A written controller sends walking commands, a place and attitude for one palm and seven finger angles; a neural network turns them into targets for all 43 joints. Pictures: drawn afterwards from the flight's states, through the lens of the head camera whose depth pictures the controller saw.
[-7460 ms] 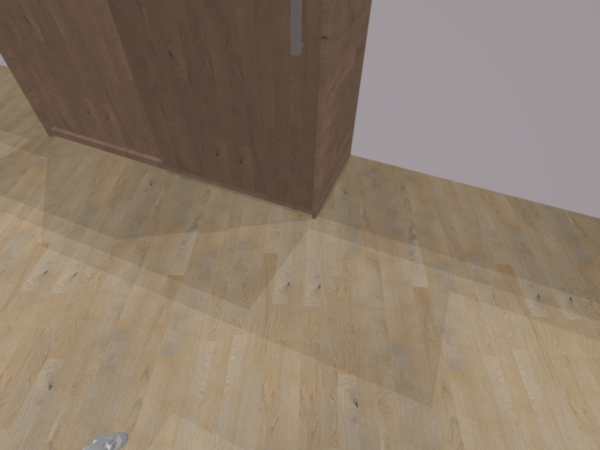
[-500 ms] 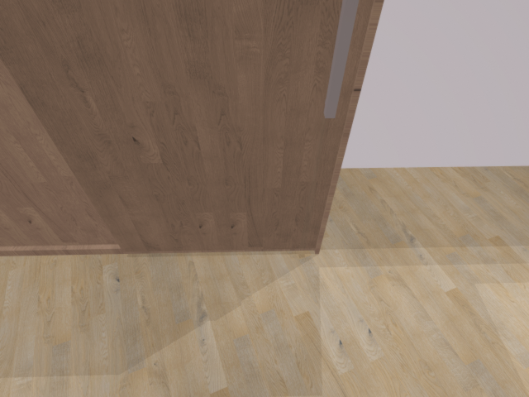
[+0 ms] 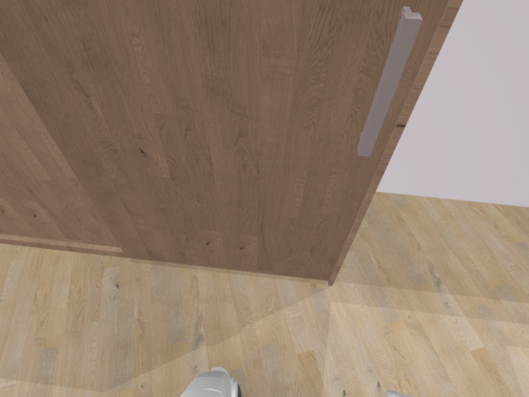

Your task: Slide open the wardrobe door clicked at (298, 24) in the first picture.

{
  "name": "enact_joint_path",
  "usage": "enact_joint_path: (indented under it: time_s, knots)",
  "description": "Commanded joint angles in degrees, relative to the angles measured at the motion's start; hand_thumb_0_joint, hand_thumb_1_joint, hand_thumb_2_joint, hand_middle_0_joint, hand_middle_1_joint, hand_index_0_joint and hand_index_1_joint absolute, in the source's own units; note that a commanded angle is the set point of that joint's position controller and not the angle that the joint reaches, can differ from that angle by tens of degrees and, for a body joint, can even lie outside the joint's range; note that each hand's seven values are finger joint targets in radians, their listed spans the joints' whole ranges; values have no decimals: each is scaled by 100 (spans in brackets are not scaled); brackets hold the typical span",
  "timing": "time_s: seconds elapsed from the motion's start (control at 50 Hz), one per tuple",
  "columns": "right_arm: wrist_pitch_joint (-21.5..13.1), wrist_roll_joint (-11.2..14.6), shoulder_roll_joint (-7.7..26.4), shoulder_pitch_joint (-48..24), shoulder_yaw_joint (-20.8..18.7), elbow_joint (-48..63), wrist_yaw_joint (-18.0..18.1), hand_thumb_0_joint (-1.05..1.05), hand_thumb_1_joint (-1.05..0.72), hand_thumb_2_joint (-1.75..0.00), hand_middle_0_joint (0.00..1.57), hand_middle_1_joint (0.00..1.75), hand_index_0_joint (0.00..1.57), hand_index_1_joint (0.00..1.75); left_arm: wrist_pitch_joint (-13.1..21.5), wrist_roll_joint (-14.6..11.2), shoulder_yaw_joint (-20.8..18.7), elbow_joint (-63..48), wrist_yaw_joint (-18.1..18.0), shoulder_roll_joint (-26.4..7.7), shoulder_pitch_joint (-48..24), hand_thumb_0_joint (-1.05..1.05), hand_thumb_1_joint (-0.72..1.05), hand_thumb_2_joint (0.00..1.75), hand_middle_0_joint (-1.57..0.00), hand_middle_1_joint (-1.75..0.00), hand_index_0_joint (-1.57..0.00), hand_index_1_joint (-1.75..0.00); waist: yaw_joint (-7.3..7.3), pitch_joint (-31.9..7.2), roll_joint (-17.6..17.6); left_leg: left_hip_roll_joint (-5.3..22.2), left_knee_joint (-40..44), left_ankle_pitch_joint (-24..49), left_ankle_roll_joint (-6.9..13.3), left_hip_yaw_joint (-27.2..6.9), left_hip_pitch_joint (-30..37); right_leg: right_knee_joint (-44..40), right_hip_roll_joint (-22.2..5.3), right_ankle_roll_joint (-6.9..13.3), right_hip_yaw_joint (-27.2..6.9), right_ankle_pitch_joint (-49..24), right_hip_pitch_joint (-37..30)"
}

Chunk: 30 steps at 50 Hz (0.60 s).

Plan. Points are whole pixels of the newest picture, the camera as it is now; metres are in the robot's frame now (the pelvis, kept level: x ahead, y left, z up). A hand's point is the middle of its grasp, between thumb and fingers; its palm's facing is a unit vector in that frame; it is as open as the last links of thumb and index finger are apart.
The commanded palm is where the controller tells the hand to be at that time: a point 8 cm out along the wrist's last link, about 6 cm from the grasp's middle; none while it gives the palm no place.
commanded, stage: take the last steps up to it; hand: right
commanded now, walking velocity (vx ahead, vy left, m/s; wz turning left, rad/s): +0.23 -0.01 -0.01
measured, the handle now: (382, 90) +0.63 -0.14 +0.15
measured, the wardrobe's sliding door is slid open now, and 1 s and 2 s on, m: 0.00 0.00 0.00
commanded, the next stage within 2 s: come to a stop and stand still in 0.24 s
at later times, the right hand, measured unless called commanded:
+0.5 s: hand out of the picture +0.12 -0.19 -0.18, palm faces +0.11 +0.98 -0.17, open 7.3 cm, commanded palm none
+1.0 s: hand out of the picture +0.14 -0.15 -0.15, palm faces +0.03 +0.97 -0.24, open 7.4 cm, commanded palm none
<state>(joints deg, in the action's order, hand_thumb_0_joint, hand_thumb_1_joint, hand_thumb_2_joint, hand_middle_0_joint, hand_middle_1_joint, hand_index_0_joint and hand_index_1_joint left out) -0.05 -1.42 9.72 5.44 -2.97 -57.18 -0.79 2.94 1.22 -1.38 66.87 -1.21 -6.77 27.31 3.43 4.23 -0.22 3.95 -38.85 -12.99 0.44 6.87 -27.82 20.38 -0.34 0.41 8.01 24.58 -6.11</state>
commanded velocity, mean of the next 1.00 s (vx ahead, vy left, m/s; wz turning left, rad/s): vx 0.01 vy -0.02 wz -0.01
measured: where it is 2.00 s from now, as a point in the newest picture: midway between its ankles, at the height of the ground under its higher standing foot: outside the picture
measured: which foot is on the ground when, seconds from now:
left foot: up 0.00-0.02, down 0.04-0.48, up 0.50-0.82, down 0.84-1.00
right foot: down 0.00-0.04, up 0.06-0.42, down 0.44-0.88, up 0.90-1.00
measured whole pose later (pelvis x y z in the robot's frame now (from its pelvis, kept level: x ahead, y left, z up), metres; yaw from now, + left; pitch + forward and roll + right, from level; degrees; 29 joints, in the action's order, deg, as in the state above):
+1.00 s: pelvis +0.11 +0.03 +0.01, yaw +1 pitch -1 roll -2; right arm 0.8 -1.7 8.2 15.5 -1.6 -59.5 1.3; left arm -3.3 0.9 -3.4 61.3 0.4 -11.7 13.8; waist -0.7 -0.2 -1.5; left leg 2.7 -28.0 -14.7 0.7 2.7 -12.5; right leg 44.0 -2.2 -1.1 2.1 20.6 21.1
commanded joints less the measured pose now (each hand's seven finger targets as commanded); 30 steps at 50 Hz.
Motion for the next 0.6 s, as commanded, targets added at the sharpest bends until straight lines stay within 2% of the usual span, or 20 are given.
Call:
enact_joint_path:
  time_s: [0.0, 0.02, 0.04, 0.06, 0.08, 0.12, 0.16, 0.2, 0.24, 0.26, 0.32, 0.36, 0.38, 0.4, 0.42, 0.44, 0.46, 0.5, 0.54, 0.58]
  knots:
    - [-346, -40, 918, 2133, -226, -263, 75, 0, -90, -90, 20, 30, 20, 30, 130, -92, -191, -265, -29, -884, 45, 0, 90, 90, -20, -30, -20, -30, -1183, -931, 207, 457, 874, 1016, 512, -659, 3442, 2839, -883, 262, -233, -4083, 2021]
    - [-383, 0, 1477, 2585, -354, -354, 138, 0, -90, -90, 20, 30, 20, 30, 147, -155, -161, -425, -3, -527, 339, 0, 90, 90, -20, -30, -20, -30, -1083, -1491, 1452, 2242, 1564, 2211, 1270, -3138, 4353, 4821, 58, -4, -63, 338, 3440]
    - [-343, 100, 1550, 2310, -366, -298, 146, 0, -90, -90, 20, 30, 20, 30, 77, -162, -186, -494, -28, -654, 111, 0, 90, 90, -20, -30, -20, -30, -1019, -1423, 911, 2451, 2109, 1247, 1525, -3298, 3645, 5544, -157, 96, -778, 791, 3502]
    - [-306, 94, 1338, 1674, -297, -121, 157, 0, -90, -90, 20, 30, 20, 30, 32, -118, -214, -581, 10, -567, -284, 0, 90, 90, -20, -30, -20, -30, -888, -733, 710, 2249, 2453, 42, 1385, -3076, 2687, 5771, -390, 93, -879, 370, 3738]
    - [-306, 92, 1011, 1234, -213, -26, 173, 0, -90, -90, 20, 30, 20, 30, -18, -57, -204, -610, 38, -534, -482, 0, 90, 90, -20, -30, -20, -30, -706, -207, 497, 1993, 2632, -504, 1176, -2597, 1856, 5611, -618, 96, -952, -68, 3738]
    - [-334, 55, 629, 816, -85, 55, 209, 0, -90, -90, 20, 30, 20, 30, -150, 14, -187, -513, 77, -354, -276, 0, 90, 90, -20, -30, -20, -30, -353, -79, 277, 1575, 2830, -457, 907, -1646, 932, 4976, -752, -4, -843, -428, 3216]
    - [-353, 25, 541, 691, -56, 59, 206, 0, -90, -90, 20, 30, 20, 30, -250, 29, -156, -452, 91, -224, -3, 0, 90, 90, -20, -30, -20, -30, -128, -176, 572, 1314, 2869, -142, 775, -1012, 589, 4254, -752, -128, -636, -508, 2906]
    - [-352, 13, 461, 815, -78, 39, 192, 0, -90, -90, 20, 30, 20, 30, -277, 33, -135, -540, 109, -160, -152, 0, 90, 90, -20, -30, -20, -30, -167, -159, 626, 1176, 2934, -168, 788, -884, 548, 3561, -708, -193, -467, -653, 2805]
    - [-369, 4, 629, 923, -98, -41, 179, 0, -90, -90, 20, 30, 20, 30, -227, 16, -118, -666, 150, -144, -410, 0, 90, 90, -20, -30, -20, -30, -247, -221, 560, 1149, 2853, 51, 858, -849, 914, 2834, -648, -226, -371, -733, 2861]
    - [-365, 5, 651, 1058, -94, -103, 163, 0, -90, -90, 20, 30, 20, 30, -200, 10, -117, -731, 160, -180, -637, 0, 90, 90, -20, -30, -20, -30, -354, -185, 586, 1155, 2828, 81, 859, -899, 1041, 2568, -594, -234, -316, -740, 2845]
    - [-348, 3, 714, 1256, -96, -254, 148, 0, -90, -90, 20, 30, 20, 30, -116, -3, -116, -845, 163, -299, -985, 0, 90, 90, -20, -30, -20, -30, -443, -232, 698, 1199, 2597, 398, 852, -975, 1468, 1844, -493, -230, -289, -765, 2697]
    - [-284, 49, 618, 1126, -45, -310, 192, 0, -90, -90, 20, 30, 20, 30, -80, -25, -45, -727, 88, -340, -926, 0, 90, 90, -20, -30, -20, -30, -310, -244, 650, 964, 2117, 1042, 628, -684, 1272, 922, -416, -292, -308, -1403, 1882]
    - [-242, 69, 504, 1143, 7, -355, 214, 0, -90, -90, 20, 30, 20, 30, -44, -34, -32, -639, 71, -433, -798, 0, 90, 90, -20, -30, -20, -30, -245, -352, 317, 699, 1706, 1138, 393, -474, 1103, 348, -477, -297, -412, -2132, 1277]
    - [-204, 87, 326, 1366, 82, -375, 229, 0, -90, -90, 20, 30, 20, 30, 17, -23, -44, -596, 35, -731, -663, 0, 90, 90, -20, -30, -20, -30, -296, -587, -390, 354, 1336, 766, 113, -336, 1025, 290, -988, -137, -865, -3506, 878]
    - [-152, 87, 233, 1505, 119, -397, 255, 0, -90, -90, 20, 30, 20, 30, -12, -29, -68, -619, 5, -980, -741, 0, 90, 90, -20, -30, -20, -30, -387, -578, -738, 161, 1240, -14, -83, -216, 1194, 279, -1537, 157, -1185, -4472, 996]
    - [-94, 96, 176, 1659, 154, -496, 290, 0, -90, -90, 20, 30, 20, 30, -40, -56, -46, -635, -52, -1030, -1012, 0, 90, 90, -20, -30, -20, -30, -437, -565, -1028, 94, 1125, -489, -223, -99, 1373, 74, -1761, 383, -1334, -4842, 1169]
    - [-31, 103, 284, 1596, 156, -545, 299, 0, -90, -90, 20, 30, 20, 30, -81, -78, -49, -637, -109, -1050, -1153, 0, 90, 90, -20, -30, -20, -30, -404, -418, -1238, 70, 862, -726, -274, -110, 1487, -94, -1783, 511, -1399, -5112, 1368]
    - [88, 84, 423, 1610, 121, -509, 294, 0, -90, -90, 20, 30, 20, 30, -146, -87, -103, -676, -193, -1095, -1274, 0, 90, 90, -20, -30, -20, -30, -383, -194, -1180, 74, 109, -1230, -258, -305, 1023, -176, -1889, 715, -1446, -5716, 1189]
    - [163, 53, 529, 1556, 41, -405, 280, 0, -90, -90, 20, 30, 20, 30, -215, -63, -215, -703, -247, -1251, -1241, 0, 90, 90, -20, -30, -20, -30, -298, -379, -947, 48, -757, -1634, -236, -477, 663, 4, -2117, 977, -1477, -6378, 928]
    - [210, 35, 473, 1508, -37, -274, 285, 0, -90, -90, 20, 30, 20, 30, -293, -39, -334, -808, -252, -1353, -1335, 0, 90, 90, -20, -30, -20, -30, -271, -670, -747, -21, -1491, -1761, -255, -607, 334, 160, -2183, 1116, -1359, -6202, 733]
